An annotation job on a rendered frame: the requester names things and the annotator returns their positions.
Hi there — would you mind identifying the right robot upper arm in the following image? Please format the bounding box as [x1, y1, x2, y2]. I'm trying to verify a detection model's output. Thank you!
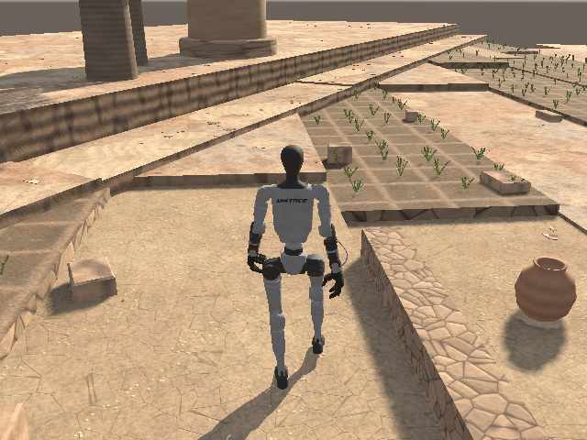
[312, 184, 333, 237]

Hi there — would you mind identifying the robot left hand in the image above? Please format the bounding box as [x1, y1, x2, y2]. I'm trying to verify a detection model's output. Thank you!
[247, 253, 266, 273]

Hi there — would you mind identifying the left robot upper arm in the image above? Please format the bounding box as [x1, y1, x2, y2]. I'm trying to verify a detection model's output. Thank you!
[252, 184, 274, 235]

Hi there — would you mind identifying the robot right hand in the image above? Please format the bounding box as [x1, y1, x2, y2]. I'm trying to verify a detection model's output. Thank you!
[322, 270, 344, 299]

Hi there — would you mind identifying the right robot thigh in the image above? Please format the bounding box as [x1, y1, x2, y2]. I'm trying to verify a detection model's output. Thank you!
[305, 254, 325, 302]

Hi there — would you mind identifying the left robot forearm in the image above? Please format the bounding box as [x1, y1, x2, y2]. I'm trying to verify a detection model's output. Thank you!
[248, 221, 262, 257]

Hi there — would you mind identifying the right robot forearm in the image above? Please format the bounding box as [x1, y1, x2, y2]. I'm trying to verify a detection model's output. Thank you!
[324, 224, 342, 273]

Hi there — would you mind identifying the right robot shin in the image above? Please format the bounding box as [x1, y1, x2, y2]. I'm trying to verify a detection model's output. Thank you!
[311, 286, 324, 343]

